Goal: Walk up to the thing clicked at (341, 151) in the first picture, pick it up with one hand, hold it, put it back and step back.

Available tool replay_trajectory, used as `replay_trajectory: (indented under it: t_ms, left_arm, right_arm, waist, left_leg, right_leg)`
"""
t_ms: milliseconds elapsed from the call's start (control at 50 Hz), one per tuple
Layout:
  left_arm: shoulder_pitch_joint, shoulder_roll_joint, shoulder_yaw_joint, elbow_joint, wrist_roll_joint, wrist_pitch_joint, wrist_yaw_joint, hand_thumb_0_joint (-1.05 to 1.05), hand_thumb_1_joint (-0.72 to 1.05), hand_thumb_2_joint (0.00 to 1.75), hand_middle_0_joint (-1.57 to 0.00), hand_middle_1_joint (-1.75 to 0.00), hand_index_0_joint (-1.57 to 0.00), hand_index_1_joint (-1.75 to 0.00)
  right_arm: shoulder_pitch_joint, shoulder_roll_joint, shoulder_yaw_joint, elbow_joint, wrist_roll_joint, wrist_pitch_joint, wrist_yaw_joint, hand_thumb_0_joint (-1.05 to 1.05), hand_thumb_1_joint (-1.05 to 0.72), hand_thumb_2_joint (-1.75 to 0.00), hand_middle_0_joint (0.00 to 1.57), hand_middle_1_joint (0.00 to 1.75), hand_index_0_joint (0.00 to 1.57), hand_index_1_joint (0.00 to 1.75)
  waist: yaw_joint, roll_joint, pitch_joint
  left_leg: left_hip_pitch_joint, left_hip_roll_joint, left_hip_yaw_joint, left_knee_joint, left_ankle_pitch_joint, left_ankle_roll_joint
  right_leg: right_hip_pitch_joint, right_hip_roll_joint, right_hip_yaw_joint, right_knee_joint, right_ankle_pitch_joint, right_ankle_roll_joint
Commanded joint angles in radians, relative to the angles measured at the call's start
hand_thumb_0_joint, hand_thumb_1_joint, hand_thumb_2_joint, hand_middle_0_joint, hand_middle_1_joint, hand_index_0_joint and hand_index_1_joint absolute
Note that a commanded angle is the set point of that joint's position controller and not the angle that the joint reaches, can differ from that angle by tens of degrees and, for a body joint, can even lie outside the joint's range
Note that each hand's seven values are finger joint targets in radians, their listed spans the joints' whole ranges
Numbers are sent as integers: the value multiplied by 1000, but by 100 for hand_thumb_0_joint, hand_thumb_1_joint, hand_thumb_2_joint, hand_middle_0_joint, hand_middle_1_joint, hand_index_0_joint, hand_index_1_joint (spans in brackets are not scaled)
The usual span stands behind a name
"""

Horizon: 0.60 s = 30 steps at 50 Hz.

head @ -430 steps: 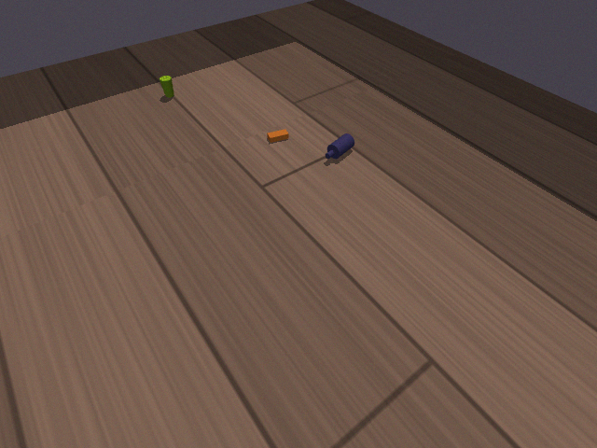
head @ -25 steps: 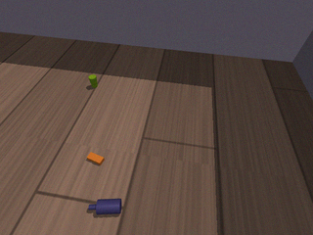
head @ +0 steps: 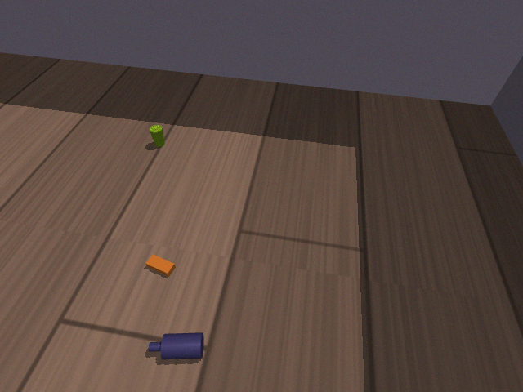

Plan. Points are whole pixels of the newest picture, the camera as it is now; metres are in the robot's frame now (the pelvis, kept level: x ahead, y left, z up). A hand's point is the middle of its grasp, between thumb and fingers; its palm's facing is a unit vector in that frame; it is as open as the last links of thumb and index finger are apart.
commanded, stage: stand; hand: left
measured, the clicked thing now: (176, 346) +0.41 +0.29 -0.74
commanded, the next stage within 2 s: walk up in 0.88 s
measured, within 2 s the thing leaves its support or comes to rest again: neither
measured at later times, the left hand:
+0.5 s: hand out of the picture +0.07 +0.25 -0.16, palm faces -0.04 -0.94 -0.35, open 7.4 cm
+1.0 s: hand out of the picture +0.07 +0.27 -0.16, palm faces -0.01 -0.93 -0.37, open 7.4 cm
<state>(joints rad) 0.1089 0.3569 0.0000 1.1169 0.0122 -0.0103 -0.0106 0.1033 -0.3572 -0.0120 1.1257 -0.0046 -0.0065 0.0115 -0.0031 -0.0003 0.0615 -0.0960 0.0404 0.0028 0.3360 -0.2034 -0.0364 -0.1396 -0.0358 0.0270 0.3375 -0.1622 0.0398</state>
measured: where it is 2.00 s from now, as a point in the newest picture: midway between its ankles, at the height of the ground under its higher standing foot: outside the picture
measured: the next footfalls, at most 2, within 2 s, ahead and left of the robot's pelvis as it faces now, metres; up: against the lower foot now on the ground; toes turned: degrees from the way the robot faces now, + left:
right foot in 1.46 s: +0.13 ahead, -0.04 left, +0.00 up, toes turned -1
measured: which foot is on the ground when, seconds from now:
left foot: down 0.00-1.00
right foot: down 0.00-1.00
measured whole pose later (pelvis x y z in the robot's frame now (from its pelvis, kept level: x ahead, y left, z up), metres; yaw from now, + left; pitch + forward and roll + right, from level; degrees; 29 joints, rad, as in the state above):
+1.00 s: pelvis +0.00 +0.01 -0.01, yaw +0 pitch -2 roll -1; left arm 0.16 0.34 0.03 1.08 0.03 -0.03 0.00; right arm 0.16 -0.40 -0.05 1.07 -0.03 0.03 0.04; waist 0.01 0.05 0.05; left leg -0.19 0.04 -0.01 0.55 -0.39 0.00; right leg -0.16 -0.03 0.02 0.39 -0.20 0.04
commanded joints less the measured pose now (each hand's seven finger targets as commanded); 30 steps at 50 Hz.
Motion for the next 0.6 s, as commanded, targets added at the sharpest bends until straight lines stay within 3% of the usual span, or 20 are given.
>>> replay_trajectory:
  t_ms: [0,300,580]
  left_arm:
    - [-30,213,39,-56,0,-18,18,0,90,90,-20,-30,-20,-30]
    - [-29,219,40,-62,-1,-20,19,0,90,90,-20,-30,-20,-30]
    - [-25,220,41,-62,-1,-19,18,0,90,90,-20,-30,-20,-30]
  right_arm:
    - [-37,-217,-41,-58,-4,-13,-13,0,-90,-90,20,30,20,30]
    - [-24,-210,-40,-61,-4,-16,-13,0,-90,-90,20,30,20,30]
    - [-20,-214,-45,-64,-5,-13,-12,0,-90,-90,20,30,20,30]
  waist:
    - [1,2,-81]
    - [-2,-10,-96]
    - [-2,-10,-79]
  left_leg:
    - [-6,92,-59,-59,101,46]
    - [3,93,-61,-54,151,44]
    - [-1,90,-60,-58,100,46]
  right_leg:
    - [21,-88,54,-45,116,-45]
    - [33,-93,52,-31,161,-49]
    - [18,-91,59,-44,110,-54]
